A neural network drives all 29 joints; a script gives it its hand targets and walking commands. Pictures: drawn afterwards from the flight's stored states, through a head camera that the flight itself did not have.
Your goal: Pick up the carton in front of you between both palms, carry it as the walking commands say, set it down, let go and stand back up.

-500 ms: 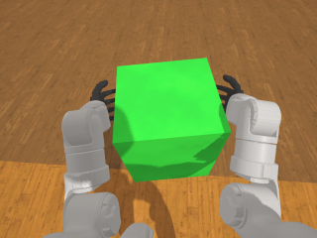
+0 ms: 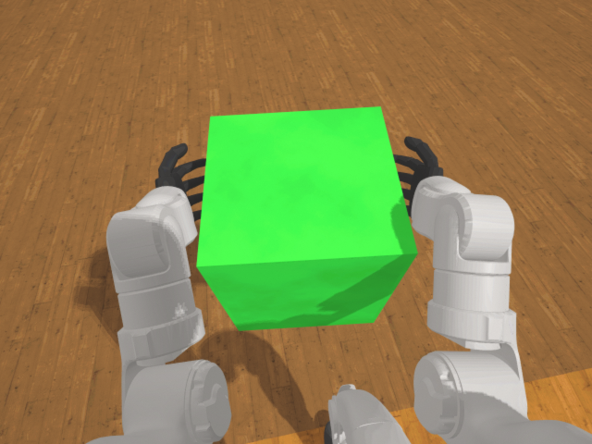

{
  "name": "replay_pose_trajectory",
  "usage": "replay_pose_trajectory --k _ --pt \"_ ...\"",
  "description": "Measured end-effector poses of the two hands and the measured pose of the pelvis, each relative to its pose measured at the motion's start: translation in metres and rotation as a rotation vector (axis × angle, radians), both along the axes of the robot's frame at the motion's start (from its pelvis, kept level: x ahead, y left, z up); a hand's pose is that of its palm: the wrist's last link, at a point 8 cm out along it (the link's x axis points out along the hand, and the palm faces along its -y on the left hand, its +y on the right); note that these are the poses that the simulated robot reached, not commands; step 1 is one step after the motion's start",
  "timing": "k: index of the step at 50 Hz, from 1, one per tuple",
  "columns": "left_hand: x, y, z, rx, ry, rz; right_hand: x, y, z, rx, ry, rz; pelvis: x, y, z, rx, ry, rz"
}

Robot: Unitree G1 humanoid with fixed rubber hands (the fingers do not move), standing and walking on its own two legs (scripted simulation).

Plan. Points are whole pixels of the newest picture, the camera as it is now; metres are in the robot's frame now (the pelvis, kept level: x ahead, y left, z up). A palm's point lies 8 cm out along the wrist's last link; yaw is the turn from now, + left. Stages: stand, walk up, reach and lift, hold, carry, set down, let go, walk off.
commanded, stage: carry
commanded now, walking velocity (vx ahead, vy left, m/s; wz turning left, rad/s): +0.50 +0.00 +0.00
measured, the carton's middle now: (301, 231) +0.37 -0.04 +0.08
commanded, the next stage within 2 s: none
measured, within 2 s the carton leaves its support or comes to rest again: neither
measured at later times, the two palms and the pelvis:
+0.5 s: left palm (119, 35) +0.68 +0.19 +0.22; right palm (307, 18) +0.70 -0.11 +0.22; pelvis +0.33 +0.01 +0.03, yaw +3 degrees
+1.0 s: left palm (162, 21) +0.98 +0.18 +0.12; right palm (290, 8) +1.00 -0.12 +0.12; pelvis +0.68 +0.01 +0.03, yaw +3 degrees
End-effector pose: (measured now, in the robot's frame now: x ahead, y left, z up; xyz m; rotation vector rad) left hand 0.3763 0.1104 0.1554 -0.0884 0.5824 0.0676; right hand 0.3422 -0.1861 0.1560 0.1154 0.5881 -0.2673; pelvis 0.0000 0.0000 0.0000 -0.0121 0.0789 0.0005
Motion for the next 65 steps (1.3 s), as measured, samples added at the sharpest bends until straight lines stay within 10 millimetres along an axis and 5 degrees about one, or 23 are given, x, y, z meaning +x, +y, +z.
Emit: replay_pose_trajectory --k 6,12,17,23,27,36,47,51,57,65 --pt "0.074 0.016 0.016 0.036 -0.034 0.092 0.11 0.013 0.018 0.003 -0.036 0.109 0.09 -0.021 -0.003 -0.041 -0.02 0.021" --pt "0.116 0.051 0.019 0.031 0.069 0.227 0.195 0.051 0.026 0.034 0.058 0.222 0.156 -0.034 0.029 0.009 -0.009 0.043" --pt "0.171 0.073 0.047 0.022 0.02 0.281 0.258 0.074 0.046 0.054 0.008 0.257 0.213 -0.029 0.046 0.038 0.008 0.064" --pt "0.266 0.084 0.069 0.028 -0.025 0.219 0.332 0.082 0.062 0.022 -0.037 0.217 0.3 -0.004 0.043 0.021 0.003 0.06" --pt "0.336 0.078 0.062 0.013 -0.013 0.118 0.376 0.075 0.06 -0.019 -0.021 0.145 0.359 0.015 0.032 0.018 -0.009 0.043" --pt "0.456 0.052 0.028 -0.013 0.122 0.027 0.464 0.05 0.03 -0.005 0.116 0.019 0.464 0.035 0.054 -0.023 0.01 0.02" --pt "0.583 0.063 -0.02 -0.005 0.066 0.132 0.625 0.06 -0.016 0.027 0.056 0.108 0.638 0.014 0.029 -0.009 -0.014 0.037" --pt "0.605 0.07 -0.035 -0.004 0.116 0.203 0.665 0.069 -0.036 0.037 0.107 0.169 0.691 0.006 0.037 -0.008 -0.009 0.06" --pt "0.644 0.078 -0.025 0.045 0.144 0.213 0.715 0.078 -0.029 -0.01 0.134 0.251 0.767 0.006 0.056 0.026 0.0 0.074" --pt "0.744 0.083 0.003 0.065 0.042 0.138 0.793 0.081 -0.004 -0.02 0.034 0.19 0.885 0.03 0.054 0.03 -0.015 0.06"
